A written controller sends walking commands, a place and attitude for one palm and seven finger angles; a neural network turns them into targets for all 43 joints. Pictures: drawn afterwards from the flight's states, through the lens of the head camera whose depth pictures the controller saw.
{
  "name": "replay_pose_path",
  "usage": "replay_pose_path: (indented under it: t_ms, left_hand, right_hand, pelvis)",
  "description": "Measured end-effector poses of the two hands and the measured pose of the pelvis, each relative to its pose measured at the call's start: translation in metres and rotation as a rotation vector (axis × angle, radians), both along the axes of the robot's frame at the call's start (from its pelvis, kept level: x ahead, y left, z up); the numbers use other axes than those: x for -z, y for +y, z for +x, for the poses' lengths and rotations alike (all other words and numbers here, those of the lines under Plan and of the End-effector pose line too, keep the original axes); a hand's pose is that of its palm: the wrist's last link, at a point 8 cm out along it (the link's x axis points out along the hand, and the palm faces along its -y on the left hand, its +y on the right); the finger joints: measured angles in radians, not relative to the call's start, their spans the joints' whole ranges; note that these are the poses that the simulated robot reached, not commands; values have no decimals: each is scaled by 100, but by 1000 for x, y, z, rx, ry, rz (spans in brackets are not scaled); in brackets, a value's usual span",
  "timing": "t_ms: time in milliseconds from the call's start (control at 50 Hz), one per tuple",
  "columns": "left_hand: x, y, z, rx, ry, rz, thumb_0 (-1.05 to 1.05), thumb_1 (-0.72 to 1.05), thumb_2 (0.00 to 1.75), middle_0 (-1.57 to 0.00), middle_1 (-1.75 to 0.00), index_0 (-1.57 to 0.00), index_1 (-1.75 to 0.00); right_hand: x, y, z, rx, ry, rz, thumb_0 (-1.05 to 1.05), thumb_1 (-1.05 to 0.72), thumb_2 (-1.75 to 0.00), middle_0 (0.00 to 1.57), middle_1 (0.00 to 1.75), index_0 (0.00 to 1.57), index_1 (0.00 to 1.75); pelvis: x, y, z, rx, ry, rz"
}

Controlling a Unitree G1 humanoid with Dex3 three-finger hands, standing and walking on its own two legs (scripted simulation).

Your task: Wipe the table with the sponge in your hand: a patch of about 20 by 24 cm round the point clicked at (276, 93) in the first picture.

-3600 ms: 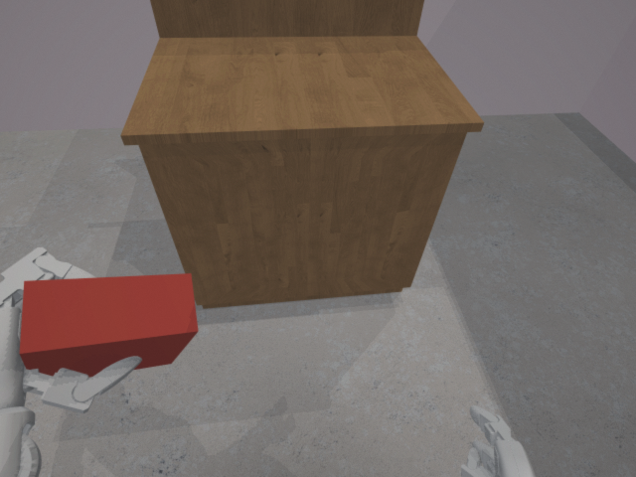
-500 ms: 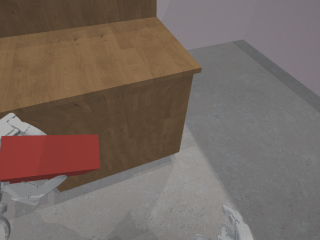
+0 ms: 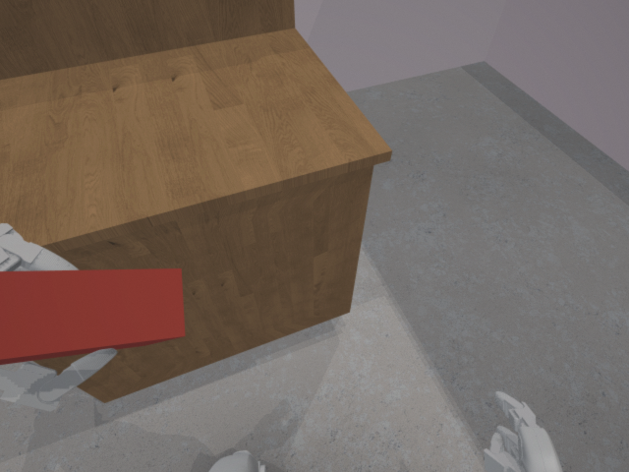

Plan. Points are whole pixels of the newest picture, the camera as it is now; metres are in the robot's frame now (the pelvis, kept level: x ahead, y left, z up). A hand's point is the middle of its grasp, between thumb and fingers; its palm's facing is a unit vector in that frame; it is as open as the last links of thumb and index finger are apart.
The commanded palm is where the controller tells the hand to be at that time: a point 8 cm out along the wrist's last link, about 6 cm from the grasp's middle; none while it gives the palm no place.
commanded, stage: take the last steps up to it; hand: left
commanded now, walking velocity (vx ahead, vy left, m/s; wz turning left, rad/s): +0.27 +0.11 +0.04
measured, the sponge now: (112, 315) +0.23 +0.19 +0.16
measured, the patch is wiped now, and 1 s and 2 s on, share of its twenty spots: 0.00 0.00 0.00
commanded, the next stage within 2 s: come to a stop and stand still in 0.72 s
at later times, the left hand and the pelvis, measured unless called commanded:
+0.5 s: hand (91, 241) +0.30 +0.23 +0.17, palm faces +0.46 -0.75 -0.48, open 9.9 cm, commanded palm +0.24 +0.27 +0.17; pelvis +0.09 -0.01 -0.01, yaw +1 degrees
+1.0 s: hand (81, 202) +0.36 +0.27 +0.16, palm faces +0.44 -0.82 -0.37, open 9.9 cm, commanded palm +0.30 +0.30 +0.17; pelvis +0.14 +0.02 -0.01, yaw +1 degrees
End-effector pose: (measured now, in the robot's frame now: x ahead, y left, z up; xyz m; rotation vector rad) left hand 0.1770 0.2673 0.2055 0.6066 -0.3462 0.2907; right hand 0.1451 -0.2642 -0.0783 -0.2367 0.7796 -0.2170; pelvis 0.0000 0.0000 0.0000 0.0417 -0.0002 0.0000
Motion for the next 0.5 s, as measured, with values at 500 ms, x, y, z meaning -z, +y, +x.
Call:
replay_pose_path:
  t_ms: [500]
  left_hand:
    - [15, 0, 81, -136, 12, -39, -1, -47, 99, -78, -133, -78, -133]
  right_hand:
    - [47, 44, 95, -104, 38, 167, 1, -91, -90, 21, 30, 21, 30]
  pelvis:
    - [15, -14, 90, -25, -18, -20]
